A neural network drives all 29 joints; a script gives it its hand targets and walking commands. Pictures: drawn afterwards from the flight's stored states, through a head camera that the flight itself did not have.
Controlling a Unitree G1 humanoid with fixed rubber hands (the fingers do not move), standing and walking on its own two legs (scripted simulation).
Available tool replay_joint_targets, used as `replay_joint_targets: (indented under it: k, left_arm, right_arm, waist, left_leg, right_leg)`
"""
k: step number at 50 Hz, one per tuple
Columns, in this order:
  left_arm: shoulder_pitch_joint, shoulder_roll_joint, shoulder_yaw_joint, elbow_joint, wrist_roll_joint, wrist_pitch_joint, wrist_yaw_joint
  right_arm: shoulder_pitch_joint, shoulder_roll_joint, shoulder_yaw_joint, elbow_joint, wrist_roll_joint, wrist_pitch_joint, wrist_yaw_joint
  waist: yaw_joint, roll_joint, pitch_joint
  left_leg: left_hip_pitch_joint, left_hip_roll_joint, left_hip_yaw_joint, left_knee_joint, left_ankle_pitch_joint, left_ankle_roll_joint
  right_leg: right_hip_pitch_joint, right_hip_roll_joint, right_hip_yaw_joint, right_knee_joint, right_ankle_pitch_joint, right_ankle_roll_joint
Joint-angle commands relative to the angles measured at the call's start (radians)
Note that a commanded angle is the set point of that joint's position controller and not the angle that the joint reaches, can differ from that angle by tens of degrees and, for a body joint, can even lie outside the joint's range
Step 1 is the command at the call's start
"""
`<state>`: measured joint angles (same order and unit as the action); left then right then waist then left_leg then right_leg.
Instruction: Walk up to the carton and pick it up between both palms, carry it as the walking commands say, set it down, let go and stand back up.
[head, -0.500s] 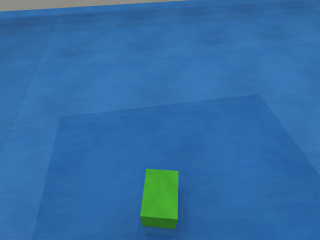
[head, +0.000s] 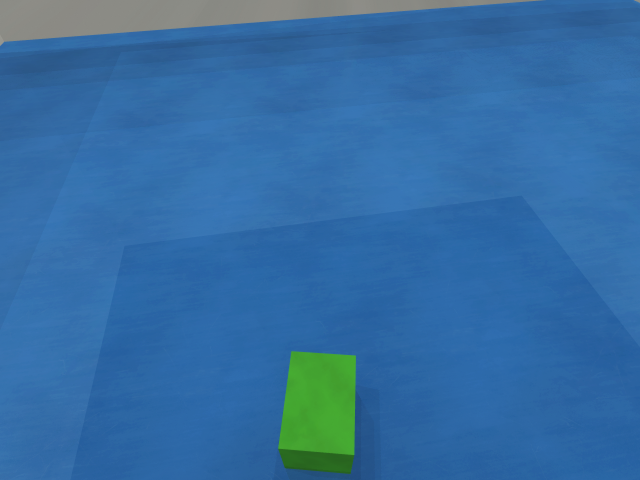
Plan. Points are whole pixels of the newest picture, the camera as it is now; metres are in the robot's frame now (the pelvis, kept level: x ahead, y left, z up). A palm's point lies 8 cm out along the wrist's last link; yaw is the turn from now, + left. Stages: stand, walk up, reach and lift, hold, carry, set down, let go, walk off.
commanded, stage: walk up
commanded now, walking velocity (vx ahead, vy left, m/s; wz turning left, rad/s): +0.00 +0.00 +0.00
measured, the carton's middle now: (320, 411) +0.45 +0.03 -0.67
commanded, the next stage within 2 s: stand in 1.60 s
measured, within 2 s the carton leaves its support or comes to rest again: neither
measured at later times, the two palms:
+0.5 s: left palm out of the picture -0.07 +0.22 -0.15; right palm out of the picture +0.02 -0.21 -0.15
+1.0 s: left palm out of the picture +0.17 +0.24 -0.14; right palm out of the picture +0.02 -0.23 -0.15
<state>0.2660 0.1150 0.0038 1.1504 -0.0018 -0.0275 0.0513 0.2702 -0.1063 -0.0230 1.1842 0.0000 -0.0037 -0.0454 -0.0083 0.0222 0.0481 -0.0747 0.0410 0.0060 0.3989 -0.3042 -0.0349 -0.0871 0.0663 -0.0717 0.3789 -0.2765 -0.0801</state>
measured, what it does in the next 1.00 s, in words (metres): steps on the spot: left foot, then right foot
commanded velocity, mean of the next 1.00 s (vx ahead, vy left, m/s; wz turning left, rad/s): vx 0.07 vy -0.04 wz -0.04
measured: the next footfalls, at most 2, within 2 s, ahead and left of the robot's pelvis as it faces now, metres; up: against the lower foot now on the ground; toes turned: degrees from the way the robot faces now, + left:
left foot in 0.58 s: +0.11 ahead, +0.15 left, +0.00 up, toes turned +6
right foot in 0.98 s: +0.08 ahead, -0.15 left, +0.00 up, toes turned +14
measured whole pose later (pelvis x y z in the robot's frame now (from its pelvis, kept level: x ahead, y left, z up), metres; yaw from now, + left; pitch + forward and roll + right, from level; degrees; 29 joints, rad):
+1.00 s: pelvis +0.05 +0.00 -0.01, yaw -4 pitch -1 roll +0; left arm 0.11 0.22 0.05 0.98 0.01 0.03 0.02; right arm 0.28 -0.18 -0.04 1.06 -0.03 0.00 -0.03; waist -0.06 -0.01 0.09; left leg -0.28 0.10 0.13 0.60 -0.30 -0.04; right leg -0.27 -0.05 -0.02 0.57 -0.25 0.03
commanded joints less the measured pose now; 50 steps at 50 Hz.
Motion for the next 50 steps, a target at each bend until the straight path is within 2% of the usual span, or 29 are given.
replay_joint_targets:
  k: [1,12,13,14,15,16,17,20,22,23,24,25,26,27,28,29,30,33,35,37,40,43,44,45,46,47,48,49,50]
  left_arm:
    - [0.101,0.078,0.009,-0.001,-0.001,-0.008,0.005]
    - [0.106,0.072,0.011,0.024,0.001,-0.004,0.003]
    - [0.186,0.111,0.048,0.014,-0.003,0.0,0.0]
    - [0.248,0.135,0.058,0.006,0.022,0.007,-0.01]
    - [0.304,0.166,0.07,-0.001,0.034,0.015,-0.007]
    - [0.308,0.211,0.083,-0.008,0.04,0.014,-0.005]
    - [0.257,0.182,0.073,-0.014,0.032,0.015,-0.005]
    - [0.232,0.15,0.068,-0.023,0.034,-0.009,-0.008]
    - [0.2,0.129,0.067,-0.049,0.027,-0.015,-0.013]
    - [0.164,0.111,0.063,-0.056,0.032,-0.015,-0.014]
    - [0.122,0.095,0.053,-0.064,0.028,-0.01,-0.013]
    - [0.15,0.11,0.062,-0.041,0.026,-0.003,-0.019]
    - [0.142,0.102,0.049,-0.049,0.022,-0.006,-0.02]
    - [0.179,0.048,0.032,-0.046,0.02,-0.005,-0.026]
    - [0.196,0.039,0.032,-0.071,0.013,0.01,-0.02]
    - [0.195,0.105,0.062,-0.07,0.035,0.027,-0.014]
    - [0.159,0.139,0.082,-0.104,0.036,0.042,-0.017]
    - [0.11,0.112,0.062,-0.101,0.033,0.045,-0.025]
    - [0.116,0.092,0.06,-0.094,0.035,0.06,-0.032]
    - [0.098,0.08,0.059,-0.105,0.026,0.068,-0.032]
    - [0.004,0.087,0.06,-0.159,0.009,0.081,-0.034]
    - [0.001,0.111,0.061,-0.173,0.006,0.084,-0.026]
    - [0.021,0.113,0.054,-0.158,0.006,0.08,-0.029]
    - [0.049,0.113,0.05,-0.155,0.009,0.074,-0.028]
    - [0.087,0.129,0.051,-0.137,0.014,0.059,-0.03]
    - [0.097,0.171,0.058,-0.133,0.025,0.044,-0.024]
    - [0.104,0.259,0.078,-0.15,0.028,0.034,-0.017]
    - [0.073,0.293,0.084,-0.171,0.021,0.038,-0.015]
    - [-0.029,0.271,0.072,-0.182,0.027,0.036,-0.014]
  right_arm:
    - [0.105,-0.07,-0.007,0.005,0.0,0.002,-0.008]
    - [0.11,-0.053,0.005,0.016,-0.002,0.003,-0.009]
    - [0.16,-0.111,-0.005,0.045,-0.006,0.009,-0.012]
    - [0.106,-0.089,-0.01,0.006,-0.007,0.013,-0.004]
    - [-0.009,-0.102,-0.02,-0.038,-0.035,0.025,0.004]
    - [-0.077,-0.113,-0.024,-0.092,-0.043,0.027,0.01]
    - [-0.092,-0.09,-0.014,-0.124,-0.046,0.014,0.019]
    - [-0.039,-0.061,-0.009,-0.115,-0.055,-0.008,0.027]
    - [-0.01,-0.058,-0.004,-0.14,-0.036,-0.025,0.027]
    - [0.013,-0.044,0.002,-0.145,-0.033,-0.027,0.026]
    - [0.053,-0.044,0.005,-0.136,-0.019,-0.031,0.021]
    - [0.107,-0.038,0.003,-0.111,-0.02,-0.036,0.021]
    - [0.148,-0.057,0.001,-0.086,-0.021,-0.031,0.01]
    - [0.185,-0.136,-0.021,-0.095,-0.036,-0.043,0.003]
    - [0.146,-0.197,-0.025,-0.141,-0.021,-0.051,-0.012]
    - [0.169,-0.28,-0.056,-0.153,-0.009,-0.044,-0.018]
    - [0.158,-0.294,-0.064,-0.166,-0.015,-0.034,-0.028]
    - [0.09,-0.226,-0.047,-0.185,-0.016,-0.033,-0.033]
    - [0.072,-0.233,-0.054,-0.209,-0.026,-0.026,-0.028]
    - [0.059,-0.227,-0.049,-0.204,-0.033,-0.027,-0.02]
    - [0.085,-0.208,-0.039,-0.176,-0.034,-0.04,-0.011]
    - [0.022,-0.24,-0.05,-0.177,-0.041,-0.03,-0.001]
    - [0.051,-0.236,-0.047,-0.167,-0.042,-0.022,0.001]
    - [0.011,-0.254,-0.053,-0.175,-0.042,-0.02,0.007]
    - [0.007,-0.238,-0.053,-0.162,-0.031,-0.007,0.013]
    - [0.035,-0.191,-0.041,-0.153,-0.019,-0.003,0.018]
    - [0.06,-0.138,-0.027,-0.177,-0.014,0.0,0.022]
    - [0.027,-0.106,-0.013,-0.215,-0.013,0.019,0.009]
    - [-0.029,-0.152,-0.026,-0.228,-0.004,0.035,0.008]
  waist:
    - [0.005,-0.026,0.03]
    - [0.005,-0.021,0.058]
    - [0.018,-0.044,0.017]
    - [0.073,-0.099,0.022]
    - [0.129,-0.137,0.125]
    - [0.14,-0.143,0.184]
    - [0.102,-0.178,0.214]
    - [0.077,-0.057,0.194]
    - [0.036,-0.07,0.19]
    - [0.013,-0.117,0.185]
    - [-0.019,-0.1,0.158]
    - [-0.035,-0.083,0.117]
    - [-0.051,-0.033,0.106]
    - [-0.064,0.143,0.021]
    - [-0.037,0.281,-0.044]
    - [-0.055,0.185,-0.125]
    - [-0.064,0.122,-0.105]
    - [-0.037,0.125,-0.043]
    - [-0.039,0.081,-0.038]
    - [-0.036,0.154,-0.045]
    - [-0.043,0.169,-0.009]
    - [-0.018,0.271,-0.042]
    - [-0.023,0.24,-0.073]
    - [0.015,0.236,-0.054]
    - [0.037,0.182,-0.068]
    - [0.044,0.056,-0.109]
    - [0.04,-0.203,-0.142]
    - [0.061,-0.319,-0.143]
    - [0.029,-0.241,-0.059]
  left_leg:
    - [-0.103,0.059,-0.028,-0.039,0.27,0.029]
    - [-0.105,0.058,-0.033,-0.046,0.242,0.034]
    - [-0.067,0.064,0.001,0.034,0.101,0.026]
    - [-0.22,-0.001,0.052,0.156,-0.185,0.033]
    - [-0.459,-0.014,0.08,0.312,-0.202,0.023]
    - [-0.565,0.037,0.029,0.472,-0.184,0.003]
    - [-0.564,0.061,0.004,0.513,-0.14,0.0]
    - [-0.485,0.077,-0.015,0.528,-0.102,-0.001]
    - [-0.389,0.077,0.01,0.411,-0.133,-0.003]
    - [-0.325,0.06,0.034,0.332,-0.143,0.0]
    - [-0.205,0.049,0.045,0.212,-0.07,0.006]
    - [-0.119,-0.001,0.106,0.12,-0.002,0.006]
    - [-0.022,0.033,0.07,0.01,0.228,0.005]
    - [0.057,0.181,-0.098,-0.048,0.397,0.039]
    - [0.063,0.396,-0.303,-0.093,0.913,0.157]
    - [0.071,0.461,-0.346,-0.067,0.737,0.227]
    - [0.047,0.504,-0.37,-0.071,0.821,0.28]
    - [0.007,0.379,-0.181,0.002,0.98,0.254]
    - [-0.042,0.354,-0.119,-0.024,0.791,0.238]
    - [-0.071,0.329,-0.099,-0.044,0.658,0.237]
    - [-0.068,0.313,-0.089,-0.034,0.743,0.215]
    - [-0.119,0.293,-0.068,-0.042,0.649,0.194]
    - [-0.121,0.275,-0.08,-0.045,0.547,0.189]
    - [-0.15,0.263,-0.054,-0.009,0.565,0.175]
    - [-0.208,0.222,-0.011,0.044,0.47,0.135]
    - [-0.252,0.157,0.029,0.116,0.336,0.073]
    - [-0.366,0.04,0.11,0.256,0.032,0.013]
    - [-0.339,0.025,0.075,0.4,-0.314,-0.005]
    - [-0.34,0.019,0.02,0.532,-0.331,-0.008]
  right_leg:
    - [0.064,-0.185,0.137,-0.045,0.546,0.025]
    - [0.03,-0.174,0.136,-0.058,0.434,0.022]
    - [0.023,-0.228,0.17,-0.053,0.265,0.026]
    - [0.093,-0.258,0.274,-0.127,-0.334,-0.037]
    - [0.131,-0.383,0.467,-0.241,-0.541,-0.083]
    - [0.088,-0.458,0.551,-0.322,-0.557,-0.119]
    - [0.026,-0.429,0.49,-0.323,-0.464,-0.11]
    - [-0.063,-0.415,0.446,-0.292,-0.227,-0.117]
    - [-0.134,-0.365,0.348,-0.22,0.006,-0.095]
    - [-0.15,-0.323,0.269,-0.165,0.106,-0.081]
    - [-0.201,-0.275,0.181,-0.088,0.3,-0.046]
    - [-0.196,-0.233,0.142,-0.021,0.234,-0.039]
    - [-0.23,-0.216,0.112,0.058,0.379,-0.002]
    - [-0.266,-0.114,0.044,0.238,0.246,0.049]
    - [-0.283,-0.037,0.023,0.437,-0.205,0.101]
    - [-0.298,-0.053,0.07,0.652,-0.328,0.099]
    - [-0.346,-0.054,0.085,0.828,-0.337,0.116]
    - [-0.417,-0.1,0.118,0.902,-0.236,0.134]
    - [-0.407,-0.096,0.127,0.874,-0.183,0.138]
    - [-0.389,-0.095,0.101,0.805,-0.154,0.141]
    - [-0.384,-0.096,0.095,0.611,-0.139,0.144]
    - [-0.236,-0.106,0.035,0.367,-0.155,0.133]
    - [-0.171,-0.085,0.008,0.298,-0.173,0.127]
    - [-0.126,-0.085,0.006,0.192,-0.107,0.118]
    - [-0.008,-0.074,-0.012,0.061,0.045,0.119]
    - [0.098,-0.163,0.071,-0.009,0.247,0.111]
    - [0.135,-0.383,0.302,-0.031,0.532,0.045]
    - [0.001,-0.48,0.36,-0.071,0.665,-0.065]
    - [-0.082,-0.452,0.303,-0.044,0.789,-0.095]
